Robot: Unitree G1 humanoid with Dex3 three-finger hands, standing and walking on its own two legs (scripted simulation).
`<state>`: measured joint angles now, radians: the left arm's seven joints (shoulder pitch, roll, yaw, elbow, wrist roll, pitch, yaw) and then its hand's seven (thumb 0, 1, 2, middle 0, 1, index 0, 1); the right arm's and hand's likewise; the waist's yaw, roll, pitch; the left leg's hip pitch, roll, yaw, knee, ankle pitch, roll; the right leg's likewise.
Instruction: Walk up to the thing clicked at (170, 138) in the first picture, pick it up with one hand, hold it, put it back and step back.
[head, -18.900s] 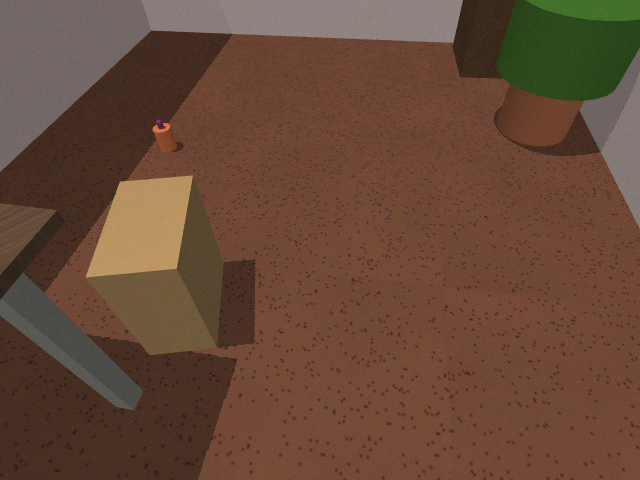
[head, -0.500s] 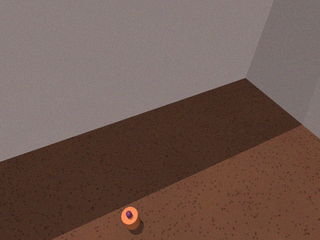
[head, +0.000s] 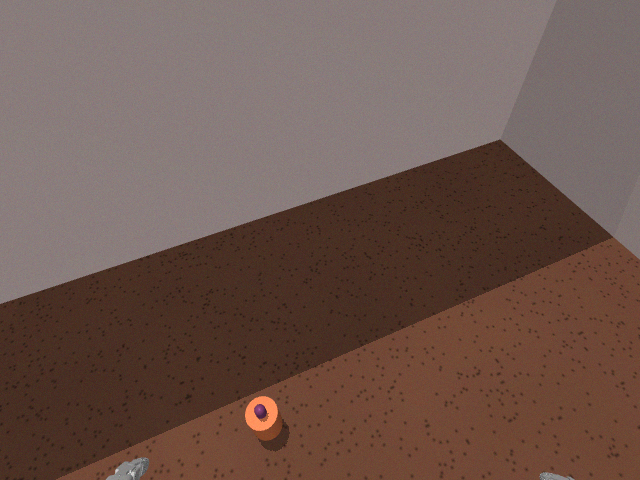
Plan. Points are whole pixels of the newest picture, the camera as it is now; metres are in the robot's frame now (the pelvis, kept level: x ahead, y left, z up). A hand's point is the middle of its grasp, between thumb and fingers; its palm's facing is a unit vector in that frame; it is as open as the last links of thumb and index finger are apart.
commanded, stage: go down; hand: left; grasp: from the side
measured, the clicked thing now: (263, 416) +0.37 +0.21 -0.69
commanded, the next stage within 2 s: none
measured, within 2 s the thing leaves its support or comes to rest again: neither
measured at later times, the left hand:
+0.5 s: hand out of the picture +0.15 +0.27 -0.19, palm faces +0.04 -0.95 -0.32, open 16.4 cm
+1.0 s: hand out of the picture +0.16 +0.31 -0.23, palm faces +0.11 -0.95 -0.29, open 17.2 cm
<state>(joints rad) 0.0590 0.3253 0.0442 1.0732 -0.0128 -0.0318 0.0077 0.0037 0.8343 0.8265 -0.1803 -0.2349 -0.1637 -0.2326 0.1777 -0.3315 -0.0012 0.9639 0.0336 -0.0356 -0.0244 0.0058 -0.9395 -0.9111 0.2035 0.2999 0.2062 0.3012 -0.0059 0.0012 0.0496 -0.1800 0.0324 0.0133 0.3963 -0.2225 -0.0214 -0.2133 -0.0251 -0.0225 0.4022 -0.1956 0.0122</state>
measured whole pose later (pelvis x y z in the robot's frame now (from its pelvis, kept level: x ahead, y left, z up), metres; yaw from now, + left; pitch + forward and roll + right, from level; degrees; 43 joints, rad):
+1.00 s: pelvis -0.02 +0.01 -0.12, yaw +1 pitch +21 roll -2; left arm 0.19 0.40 0.33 0.49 -0.01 0.08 -0.16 -0.01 -0.51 0.05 -0.09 -0.08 -0.08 -0.08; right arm 0.21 -0.25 -0.01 0.55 -0.01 -0.23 -0.06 0.01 -0.91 -0.90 0.21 0.30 0.21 0.30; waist -0.03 -0.01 -0.15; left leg -1.08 0.03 -0.04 1.30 -0.59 -0.01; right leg -1.08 -0.04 -0.04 1.24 -0.53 0.03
